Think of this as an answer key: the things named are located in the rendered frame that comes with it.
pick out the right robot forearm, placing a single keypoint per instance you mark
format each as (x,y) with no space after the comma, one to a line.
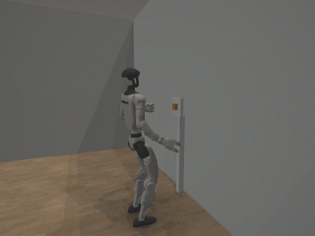
(147,131)

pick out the button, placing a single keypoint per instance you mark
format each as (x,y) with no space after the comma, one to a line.
(174,106)

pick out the robot right hand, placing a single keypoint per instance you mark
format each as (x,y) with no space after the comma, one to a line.
(169,143)

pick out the robot right upper arm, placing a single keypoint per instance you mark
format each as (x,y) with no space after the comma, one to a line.
(140,102)

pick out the robot left upper arm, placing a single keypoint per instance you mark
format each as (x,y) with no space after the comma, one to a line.
(121,114)

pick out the robot left hand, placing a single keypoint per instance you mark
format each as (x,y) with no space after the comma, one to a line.
(149,107)

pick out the robot head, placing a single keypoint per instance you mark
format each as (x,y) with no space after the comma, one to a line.
(130,74)

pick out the robot right shin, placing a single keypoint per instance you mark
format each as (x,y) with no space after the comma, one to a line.
(147,197)

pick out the panel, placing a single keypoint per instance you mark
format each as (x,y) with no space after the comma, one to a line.
(180,137)

